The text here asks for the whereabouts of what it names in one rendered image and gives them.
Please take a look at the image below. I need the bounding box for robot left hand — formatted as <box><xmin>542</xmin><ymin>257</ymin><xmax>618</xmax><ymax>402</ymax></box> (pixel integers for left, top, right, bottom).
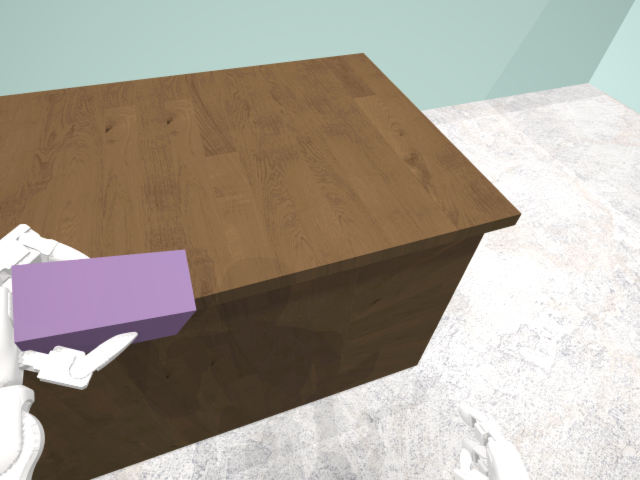
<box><xmin>0</xmin><ymin>224</ymin><xmax>138</xmax><ymax>390</ymax></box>

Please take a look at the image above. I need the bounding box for left robot forearm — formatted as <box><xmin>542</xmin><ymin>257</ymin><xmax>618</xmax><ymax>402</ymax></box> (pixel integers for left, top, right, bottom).
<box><xmin>0</xmin><ymin>385</ymin><xmax>45</xmax><ymax>480</ymax></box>

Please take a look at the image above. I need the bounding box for robot right hand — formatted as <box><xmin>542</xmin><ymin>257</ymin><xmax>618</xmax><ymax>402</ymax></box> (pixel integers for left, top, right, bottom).
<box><xmin>454</xmin><ymin>404</ymin><xmax>530</xmax><ymax>480</ymax></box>

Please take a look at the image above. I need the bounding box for sponge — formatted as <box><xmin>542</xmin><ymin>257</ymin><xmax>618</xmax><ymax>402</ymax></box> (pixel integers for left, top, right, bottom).
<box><xmin>11</xmin><ymin>250</ymin><xmax>196</xmax><ymax>354</ymax></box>

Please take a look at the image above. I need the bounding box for table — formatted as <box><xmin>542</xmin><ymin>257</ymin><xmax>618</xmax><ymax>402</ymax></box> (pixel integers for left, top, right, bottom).
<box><xmin>0</xmin><ymin>53</ymin><xmax>521</xmax><ymax>480</ymax></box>

